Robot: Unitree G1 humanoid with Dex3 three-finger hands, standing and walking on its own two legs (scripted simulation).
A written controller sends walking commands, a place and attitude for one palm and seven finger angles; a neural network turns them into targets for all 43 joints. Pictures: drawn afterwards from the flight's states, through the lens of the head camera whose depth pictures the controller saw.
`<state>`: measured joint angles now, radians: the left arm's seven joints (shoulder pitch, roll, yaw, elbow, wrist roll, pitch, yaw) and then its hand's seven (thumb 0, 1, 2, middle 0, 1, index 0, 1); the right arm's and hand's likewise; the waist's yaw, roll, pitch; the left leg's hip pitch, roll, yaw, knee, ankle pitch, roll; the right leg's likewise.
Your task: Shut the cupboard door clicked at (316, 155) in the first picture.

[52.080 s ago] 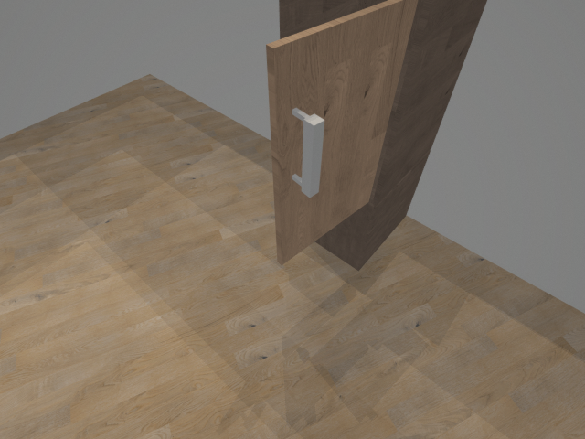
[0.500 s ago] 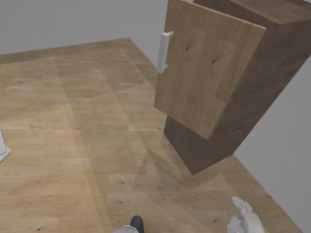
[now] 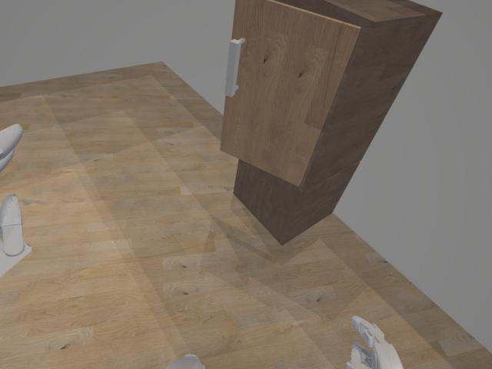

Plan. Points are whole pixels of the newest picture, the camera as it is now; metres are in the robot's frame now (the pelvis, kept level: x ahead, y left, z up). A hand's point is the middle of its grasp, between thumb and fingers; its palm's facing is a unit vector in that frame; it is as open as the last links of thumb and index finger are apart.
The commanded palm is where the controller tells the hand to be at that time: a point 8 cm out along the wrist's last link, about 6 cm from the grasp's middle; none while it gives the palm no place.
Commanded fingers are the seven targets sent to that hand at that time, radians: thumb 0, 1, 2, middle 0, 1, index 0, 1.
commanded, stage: stop stepping back and stand still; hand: left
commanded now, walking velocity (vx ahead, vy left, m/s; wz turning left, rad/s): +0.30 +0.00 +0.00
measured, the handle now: (235, 67) +0.98 +0.13 +0.05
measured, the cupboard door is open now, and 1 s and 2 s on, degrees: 24 24 24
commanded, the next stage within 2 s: let the arm hang, fingers relaxed in 1.16 s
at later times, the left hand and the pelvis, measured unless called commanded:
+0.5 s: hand out of the picture +0.11 +0.32 +0.19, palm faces +0.51 -0.72 -0.47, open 7.4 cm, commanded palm +0.07 +0.35 +0.19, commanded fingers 0.00 0.90 0.90 -0.20 -0.30 -0.20 -0.30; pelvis -0.06 +0.05 +0.00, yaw +3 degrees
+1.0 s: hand out of the picture +0.18 +0.35 +0.18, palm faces +0.50 -0.70 -0.51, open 7.4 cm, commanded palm +0.12 +0.37 +0.19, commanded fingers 0.00 0.90 0.90 -0.20 -0.30 -0.20 -0.30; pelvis +0.00 +0.06 +0.01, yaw +4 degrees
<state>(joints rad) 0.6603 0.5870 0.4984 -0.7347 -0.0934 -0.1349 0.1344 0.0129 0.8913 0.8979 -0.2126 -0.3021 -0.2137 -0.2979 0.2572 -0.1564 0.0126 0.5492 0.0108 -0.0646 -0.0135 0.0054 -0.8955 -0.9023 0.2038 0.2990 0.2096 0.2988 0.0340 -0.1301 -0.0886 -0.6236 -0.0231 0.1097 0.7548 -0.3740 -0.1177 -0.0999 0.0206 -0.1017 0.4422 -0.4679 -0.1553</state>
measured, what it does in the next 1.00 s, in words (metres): steps on the spot: left foot, then left foot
